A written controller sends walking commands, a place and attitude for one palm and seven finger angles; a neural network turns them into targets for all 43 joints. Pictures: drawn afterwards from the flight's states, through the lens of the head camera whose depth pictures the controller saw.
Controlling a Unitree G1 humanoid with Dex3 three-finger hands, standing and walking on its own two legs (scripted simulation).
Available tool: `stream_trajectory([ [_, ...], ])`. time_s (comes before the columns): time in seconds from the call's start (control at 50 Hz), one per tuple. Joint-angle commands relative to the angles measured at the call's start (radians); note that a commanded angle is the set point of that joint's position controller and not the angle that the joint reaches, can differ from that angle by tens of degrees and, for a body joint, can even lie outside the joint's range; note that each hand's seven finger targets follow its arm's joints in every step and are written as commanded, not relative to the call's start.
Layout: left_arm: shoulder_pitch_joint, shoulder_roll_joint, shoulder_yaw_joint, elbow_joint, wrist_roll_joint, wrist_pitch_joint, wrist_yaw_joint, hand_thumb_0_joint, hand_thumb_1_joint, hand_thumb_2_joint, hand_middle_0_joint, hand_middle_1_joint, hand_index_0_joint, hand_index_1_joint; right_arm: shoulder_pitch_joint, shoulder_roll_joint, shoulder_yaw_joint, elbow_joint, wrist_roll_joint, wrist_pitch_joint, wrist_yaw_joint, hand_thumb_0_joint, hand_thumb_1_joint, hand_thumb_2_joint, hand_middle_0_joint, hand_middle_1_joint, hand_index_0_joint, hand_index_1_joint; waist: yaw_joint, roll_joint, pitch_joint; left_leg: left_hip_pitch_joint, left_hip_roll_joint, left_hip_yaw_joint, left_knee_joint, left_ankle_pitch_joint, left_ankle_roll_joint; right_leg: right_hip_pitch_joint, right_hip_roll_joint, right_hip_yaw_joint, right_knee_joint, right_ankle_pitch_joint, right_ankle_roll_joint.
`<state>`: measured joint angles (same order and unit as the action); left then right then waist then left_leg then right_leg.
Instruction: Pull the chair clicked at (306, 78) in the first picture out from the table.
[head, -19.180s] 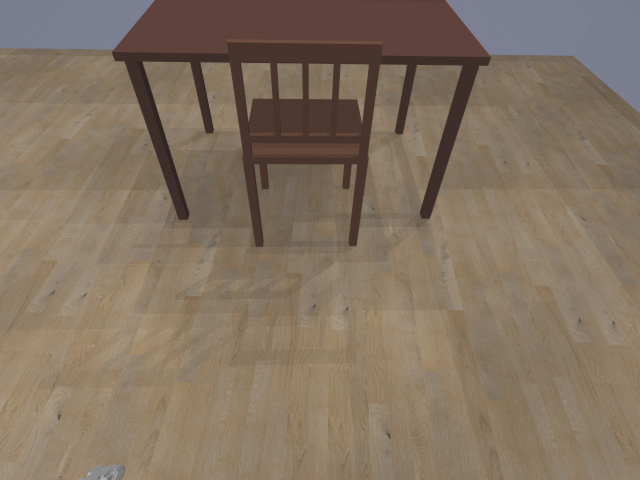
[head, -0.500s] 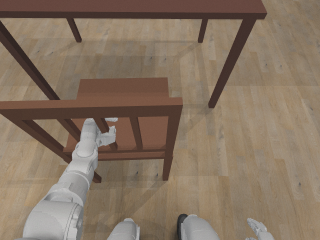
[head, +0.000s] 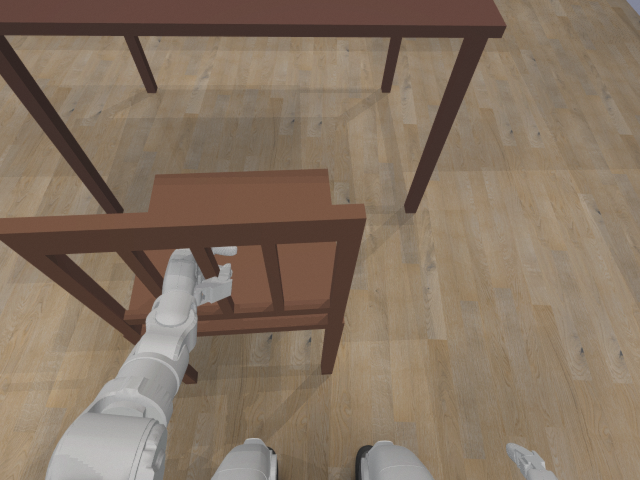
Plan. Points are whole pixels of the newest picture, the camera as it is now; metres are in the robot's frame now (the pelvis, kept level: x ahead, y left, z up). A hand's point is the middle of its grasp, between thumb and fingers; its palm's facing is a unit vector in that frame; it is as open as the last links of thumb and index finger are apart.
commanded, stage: step backward, pulling the chair out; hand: left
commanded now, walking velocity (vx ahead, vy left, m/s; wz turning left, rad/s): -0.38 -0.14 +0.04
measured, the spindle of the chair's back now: (215, 280) +0.40 +0.16 -0.09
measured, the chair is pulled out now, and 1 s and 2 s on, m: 0.43 0.58 0.58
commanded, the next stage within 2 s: stop walking, hand still on the chair in 0.60 s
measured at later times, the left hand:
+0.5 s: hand (216, 343) +0.29 +0.13 -0.05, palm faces +0.05 -0.98 -0.19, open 5.2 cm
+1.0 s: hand (218, 386) +0.23 +0.13 -0.05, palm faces +0.04 -0.98 -0.21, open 5.2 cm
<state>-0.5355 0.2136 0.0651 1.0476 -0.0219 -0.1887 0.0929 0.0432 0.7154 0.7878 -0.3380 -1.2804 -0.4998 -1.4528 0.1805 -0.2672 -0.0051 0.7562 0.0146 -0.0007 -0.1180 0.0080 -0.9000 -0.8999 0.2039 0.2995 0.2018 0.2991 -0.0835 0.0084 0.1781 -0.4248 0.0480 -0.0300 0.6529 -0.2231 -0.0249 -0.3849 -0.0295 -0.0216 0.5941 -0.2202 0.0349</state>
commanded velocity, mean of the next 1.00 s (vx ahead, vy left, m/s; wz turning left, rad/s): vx -0.18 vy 0.01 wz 0.04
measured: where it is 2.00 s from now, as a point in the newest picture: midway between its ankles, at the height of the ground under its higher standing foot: outside the picture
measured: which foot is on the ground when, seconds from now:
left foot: down 0.00-0.26, up 0.28-0.40, down 0.42-1.00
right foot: down 0.00-1.00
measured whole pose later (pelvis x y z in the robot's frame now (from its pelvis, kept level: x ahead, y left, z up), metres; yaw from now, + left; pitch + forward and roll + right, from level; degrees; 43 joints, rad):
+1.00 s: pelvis -0.08 -0.02 +0.01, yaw -1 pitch -2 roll +0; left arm -0.27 0.18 0.04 0.89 -0.02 -0.15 0.08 0.04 0.70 0.80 -0.35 -1.29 -0.50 -1.45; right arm 0.27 -0.25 0.00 0.73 0.02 -0.01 -0.10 0.01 -0.90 -0.90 0.20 0.30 0.20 0.30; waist -0.03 0.00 0.10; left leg -0.26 0.04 -0.01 0.55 -0.26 -0.04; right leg -0.34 -0.05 -0.03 0.52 -0.16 0.02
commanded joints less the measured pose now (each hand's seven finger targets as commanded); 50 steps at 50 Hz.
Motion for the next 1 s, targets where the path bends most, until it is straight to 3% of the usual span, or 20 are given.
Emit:
stream_trajectory([
  [0.0,-0.314,0.149,-0.006,-0.232,-0.005,-0.081,-0.007,0.0,0.9,0.9,-0.5,-1.45,-0.5,-1.45,0.027,-0.132,-0.042,-0.116,-0.006,-0.03,-0.001,0.0,-0.9,-0.9,0.2,0.3,0.2,0.3,0.063,0.262,-0.403,0.061,0.295,-0.29,-0.27,0.233,0.161,0.145,-0.007,0.019,0.149,-0.205,-0.036],
  [0.1,-0.295,0.154,0.001,-0.213,-0.001,-0.093,-0.02,0.0,0.9,0.9,-0.5,-1.45,-0.5,-1.45,0.12,-0.14,-0.06,-0.072,-0.01,-0.069,0.019,0.0,-0.9,-0.9,0.2,0.3,0.2,0.3,0.043,0.212,-0.468,0.292,0.271,-0.24,-0.124,0.529,0.151,0.131,0.016,0.022,-0.056,-0.11,-0.034],
  [0.16,-0.315,0.181,0.018,-0.211,0.012,-0.102,-0.019,0.0,0.9,0.9,-0.5,-1.45,-0.5,-1.45,0.088,-0.141,-0.066,-0.084,0.0,-0.073,0.017,0.0,-0.9,-0.9,0.2,0.3,0.2,0.3,0.04,0.178,-0.469,0.142,0.215,-0.157,-0.1,0.304,0.1,0.24,-0.02,0.037,-0.083,0.018,-0.052],
  [0.18,-0.312,0.198,0.027,-0.208,0.015,-0.106,-0.014,0.0,0.9,0.9,-0.5,-1.45,-0.5,-1.45,0.074,-0.133,-0.065,-0.091,0.005,-0.076,0.013,0.0,-0.9,-0.9,0.2,0.3,0.2,0.3,0.039,0.131,-0.463,0.082,0.185,-0.129,-0.082,0.183,0.078,0.25,-0.061,0.075,-0.085,0.046,-0.07],
  [0.22,-0.297,0.253,0.049,-0.182,0.014,-0.097,-0.005,0.0,0.9,0.9,-0.5,-1.45,-0.5,-1.45,0.063,-0.122,-0.058,-0.091,0.012,-0.071,0.009,0.0,-0.9,-0.9,0.2,0.3,0.2,0.3,0.044,0.007,-0.407,-0.012,0.083,-0.065,0.023,-0.2,0.032,0.13,-0.197,0.212,-0.178,-0.207,-0.123],
  [0.24,-0.294,0.283,0.065,-0.162,0.013,-0.095,0.007,0.0,0.9,0.9,-0.5,-1.45,-0.5,-1.45,0.067,-0.122,-0.06,-0.08,0.016,-0.069,0.007,0.0,-0.9,-0.9,0.2,0.3,0.2,0.3,0.044,-0.118,-0.406,0.068,0.011,-0.014,0.19,-0.255,0.001,-0.001,-0.3,0.31,-0.305,-0.376,-0.159],
  [0.26,-0.288,0.27,0.058,-0.132,0.015,-0.086,0.015,0.0,0.9,0.9,-0.5,-1.45,-0.5,-1.45,0.052,-0.124,-0.057,-0.066,0.01,-0.067,0.005,0.0,-0.9,-0.9,0.2,0.3,0.2,0.3,0.056,-0.142,-0.421,0.117,-0.013,-0.018,0.349,-0.242,-0.01,-0.044,-0.356,0.311,-0.349,-0.402,-0.187],
  [0.3,-0.269,0.257,0.067,-0.108,-0.002,-0.063,0.01,0.0,0.9,0.9,-0.5,-1.45,-0.5,-1.45,0.055,-0.124,-0.03,-0.042,0.004,-0.064,0.009,0.0,-0.9,-0.9,0.2,0.3,0.2,0.3,0.062,-0.125,-0.414,0.121,-0.004,-0.067,0.334,-0.263,-0.001,-0.012,-0.33,0.228,-0.274,-0.196,-0.185],
  [0.32,-0.27,0.245,0.076,-0.09,0.0,-0.061,0.009,0.0,0.9,0.9,-0.5,-1.45,-0.5,-1.45,0.059,-0.113,-0.018,-0.039,0.002,-0.07,0.008,0.0,-0.9,-0.9,0.2,0.3,0.2,0.3,0.06,-0.144,-0.4,0.117,0.002,-0.055,0.216,-0.25,0.0,0.04,-0.288,0.156,-0.218,-0.087,-0.152],
  [0.38,-0.264,0.205,0.053,-0.062,-0.013,-0.055,0.001,0.0,0.9,0.9,-0.5,-1.45,-0.5,-1.45,0.097,-0.134,-0.023,-0.019,0.016,-0.084,-0.005,0.0,-0.9,-0.9,0.2,0.3,0.2,0.3,0.061,-0.156,-0.377,0.17,0.039,-0.043,-0.174,-0.079,0.019,0.101,-0.211,0.116,-0.117,-0.014,-0.085],
  [0.42,-0.299,0.179,0.037,-0.084,-0.021,-0.061,-0.005,0.0,0.9,0.9,-0.5,-1.45,-0.5,-1.45,0.089,-0.165,-0.039,-0.042,0.016,-0.078,-0.005,0.0,-0.9,-0.9,0.2,0.3,0.2,0.3,0.088,0.127,-0.381,0.149,0.202,-0.207,-0.252,0.169,0.103,0.102,-0.068,0.039,0.041,-0.055,-0.03],
  [0.44,-0.363,0.147,0.002,-0.13,-0.018,-0.063,-0.011,0.0,0.9,0.9,-0.5,-1.45,-0.5,-1.45,0.059,-0.139,-0.028,-0.055,0.005,-0.071,0.0,0.0,-0.9,-0.9,0.2,0.3,0.2,0.3,0.078,0.245,-0.378,0.114,0.256,-0.274,-0.245,0.262,0.139,0.107,-0.051,0.018,0.124,-0.089,-0.024],
  [0.48,-0.358,0.159,0.02,-0.112,-0.012,-0.057,-0.01,0.0,0.9,0.9,-0.5,-1.45,-0.5,-1.45,0.088,-0.139,-0.035,-0.043,0.002,-0.07,0.005,0.0,-0.9,-0.9,0.2,0.3,0.2,0.3,0.085,0.189,-0.399,0.176,0.266,-0.262,-0.162,0.463,0.146,0.122,-0.039,0.033,0.053,-0.12,-0.033],
  [0.52,-0.33,0.161,0.011,-0.089,-0.011,-0.044,-0.02,0.0,0.9,0.9,-0.5,-1.45,-0.5,-1.45,0.119,-0.155,-0.043,-0.038,0.012,-0.072,0.011,0.0,-0.9,-0.9,0.2,0.3,0.2,0.3,0.075,0.117,-0.439,0.228,0.226,-0.212,-0.081,0.524,0.109,0.199,-0.05,0.056,-0.082,0.121,-0.038],
  [0.56,-0.357,0.171,0.007,-0.101,-0.007,-0.038,-0.02,0.0,0.9,0.9,-0.5,-1.45,-0.5,-1.45,0.098,-0.15,-0.044,-0.06,0.024,-0.075,0.01,0.0,-0.9,-0.9,0.2,0.3,0.2,0.3,0.062,0.105,-0.45,0.134,0.166,-0.123,-0.087,0.295,0.04,0.249,-0.104,0.081,-0.066,0.209,-0.065],
  [0.6,-0.312,0.206,0.014,-0.083,-0.017,-0.025,-0.014,0.0,0.9,0.9,-0.5,-1.45,-0.5,-1.45,0.126,-0.158,-0.046,-0.055,0.034,-0.071,0.005,0.0,-0.9,-0.9,0.2,0.3,0.2,0.3,0.065,0.085,-0.403,0.062,0.12,-0.097,-0.103,-0.003,0.031,0.193,-0.131,0.122,-0.092,0.018,-0.086],
  [0.68,-0.294,0.25,0.047,-0.067,-0.018,-0.029,0.003,0.0,0.9,0.9,-0.5,-1.45,-0.5,-1.45,0.111,-0.135,-0.028,-0.062,0.036,-0.076,0.003,0.0,-0.9,-0.9,0.2,0.3,0.2,0.3,0.074,-0.085,-0.416,0.098,0.023,-0.033,0.0,-0.227,0.019,0.073,-0.236,0.216,-0.252,-0.281,-0.099],
  [0.7,-0.231,0.28,0.075,-0.225,-0.005,-0.039,0.008,0.0,0.9,0.9,-0.5,-1.45,-0.5,-1.45,0.116,-0.13,-0.039,-0.096,0.021,-0.067,0.005,0.0,-0.9,-0.9,0.2,0.3,0.2,0.3,0.073,-0.07,-0.438,0.151,0.009,-0.051,-0.012,-0.236,0.025,0.097,-0.247,0.229,-0.281,-0.311,-0.115],
  [0.82,-0.121,0.194,0.052,-0.32,0.003,-0.02,0.01,0.0,0.9,0.9,-0.5,-1.45,-0.5,-1.45,0.048,-0.107,-0.02,-0.14,0.009,-0.055,-0.001,0.0,-0.9,-0.9,0.2,0.3,0.2,0.3,0.077,0.022,-0.352,0.113,0.048,-0.094,-0.216,-0.271,0.07,0.156,-0.112,0.112,-0.207,-0.334,-0.042],
  [0.98,0.014,0.116,0.002,-0.371,0.014,-0.012,0.009,0.0,0.9,0.9,-0.5,-1.45,-0.5,-1.45,0.032,-0.089,-0.027,-0.152,0.012,-0.058,0.004,0.0,-0.9,-0.9,0.2,0.3,0.2,0.3,0.079,0.022,-0.324,0.173,0.06,-0.053,-0.248,-0.07,0.052,0.198,-0.086,0.103,-0.192,-0.121,-0.046],
])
